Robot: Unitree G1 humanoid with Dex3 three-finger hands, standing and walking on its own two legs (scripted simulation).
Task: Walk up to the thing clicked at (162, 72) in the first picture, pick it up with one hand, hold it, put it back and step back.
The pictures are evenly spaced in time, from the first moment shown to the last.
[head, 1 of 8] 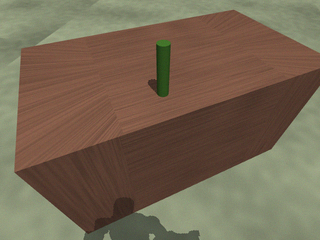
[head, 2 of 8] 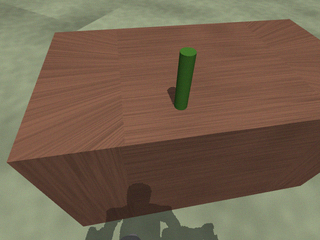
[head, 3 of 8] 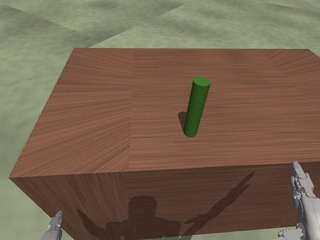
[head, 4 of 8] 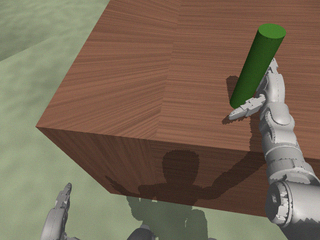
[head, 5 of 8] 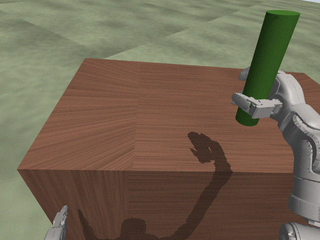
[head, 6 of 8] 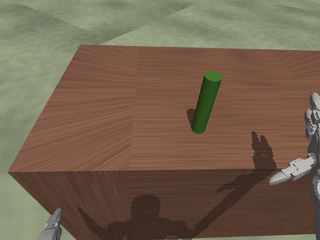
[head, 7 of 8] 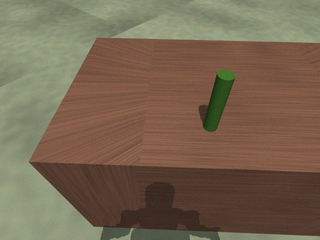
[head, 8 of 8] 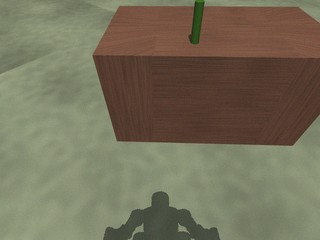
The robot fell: no
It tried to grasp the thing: yes
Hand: right
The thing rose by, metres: 0.24
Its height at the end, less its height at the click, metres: +0.00
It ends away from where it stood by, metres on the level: 0.03
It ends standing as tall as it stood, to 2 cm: yes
